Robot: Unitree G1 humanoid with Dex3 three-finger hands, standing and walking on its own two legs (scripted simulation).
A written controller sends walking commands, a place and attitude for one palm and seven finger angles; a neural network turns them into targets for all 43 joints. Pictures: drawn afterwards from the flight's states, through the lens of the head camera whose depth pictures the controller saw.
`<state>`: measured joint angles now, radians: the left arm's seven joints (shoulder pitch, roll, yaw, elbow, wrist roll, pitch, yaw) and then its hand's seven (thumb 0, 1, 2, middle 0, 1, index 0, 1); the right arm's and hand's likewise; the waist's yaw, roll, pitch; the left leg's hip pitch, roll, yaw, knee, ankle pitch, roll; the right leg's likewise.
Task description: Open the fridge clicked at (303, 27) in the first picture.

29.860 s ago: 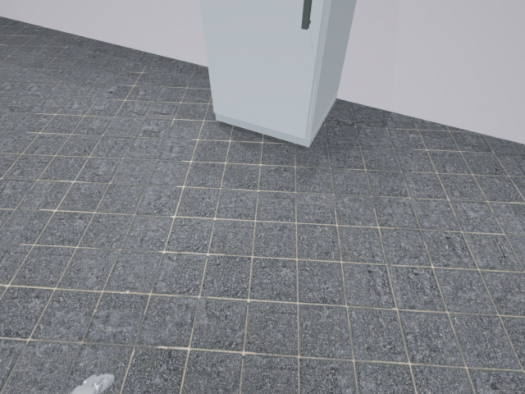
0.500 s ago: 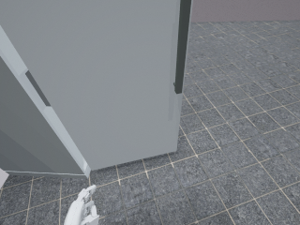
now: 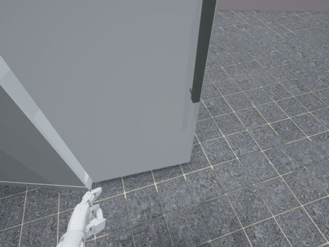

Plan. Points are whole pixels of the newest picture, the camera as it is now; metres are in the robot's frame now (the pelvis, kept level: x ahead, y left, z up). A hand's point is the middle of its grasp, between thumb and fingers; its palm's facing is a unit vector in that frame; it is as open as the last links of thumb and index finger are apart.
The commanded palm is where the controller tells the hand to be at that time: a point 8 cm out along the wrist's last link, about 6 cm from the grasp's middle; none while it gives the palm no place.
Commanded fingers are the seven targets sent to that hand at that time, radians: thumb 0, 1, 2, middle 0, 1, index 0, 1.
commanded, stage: let the arm hang, fingers relaxed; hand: right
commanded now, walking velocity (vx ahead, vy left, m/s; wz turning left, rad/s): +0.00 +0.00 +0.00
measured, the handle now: (200, 42) +0.65 -0.06 +0.16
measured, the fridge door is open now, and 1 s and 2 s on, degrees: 73 73 73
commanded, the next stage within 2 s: look to check the result in 1.16 s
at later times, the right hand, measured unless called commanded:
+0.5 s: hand out of the picture -0.04 -0.20 -0.18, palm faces +0.05 +0.99 -0.16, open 7.0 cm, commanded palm none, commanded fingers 0.00 -0.90 -0.90 0.20 0.30 0.20 0.30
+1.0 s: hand out of the picture -0.02 -0.19 -0.18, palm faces +0.04 +0.99 -0.17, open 7.3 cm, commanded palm none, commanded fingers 0.00 -0.90 -0.90 0.20 0.30 0.20 0.30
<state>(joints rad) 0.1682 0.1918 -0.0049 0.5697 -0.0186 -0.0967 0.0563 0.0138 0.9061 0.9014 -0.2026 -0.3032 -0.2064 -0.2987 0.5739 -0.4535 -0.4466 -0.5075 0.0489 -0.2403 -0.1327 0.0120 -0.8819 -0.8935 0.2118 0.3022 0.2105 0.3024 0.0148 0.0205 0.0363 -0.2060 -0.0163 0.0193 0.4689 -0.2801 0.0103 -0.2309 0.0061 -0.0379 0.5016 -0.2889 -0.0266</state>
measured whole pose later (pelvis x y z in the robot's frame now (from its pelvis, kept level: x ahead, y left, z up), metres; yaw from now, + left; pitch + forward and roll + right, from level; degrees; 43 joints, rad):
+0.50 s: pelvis -0.02 -0.01 +0.00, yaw -2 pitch +0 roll +1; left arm 0.31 0.17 -0.02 1.04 0.02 0.03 0.02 0.01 0.91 0.90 -0.20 -0.30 -0.20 -0.30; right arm 0.31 -0.21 -0.01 1.05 -0.01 0.03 -0.01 -0.01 -0.99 -0.89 0.20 0.30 0.20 0.30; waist 0.00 0.04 0.06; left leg -0.20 0.01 0.05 0.42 -0.23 -0.01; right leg -0.25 0.03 -0.01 0.48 -0.24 -0.05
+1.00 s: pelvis -0.01 -0.03 +0.00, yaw -1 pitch +0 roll +0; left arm 0.30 0.13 -0.01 1.11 0.02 -0.01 0.03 0.01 0.92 0.90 -0.20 -0.30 -0.20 -0.30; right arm 0.27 -0.14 0.00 1.14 -0.01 0.00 -0.03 0.01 -0.92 -0.89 0.20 0.30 0.20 0.30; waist 0.01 0.01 0.02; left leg -0.17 0.04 0.01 0.42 -0.24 -0.04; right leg -0.18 0.07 -0.05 0.40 -0.22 -0.08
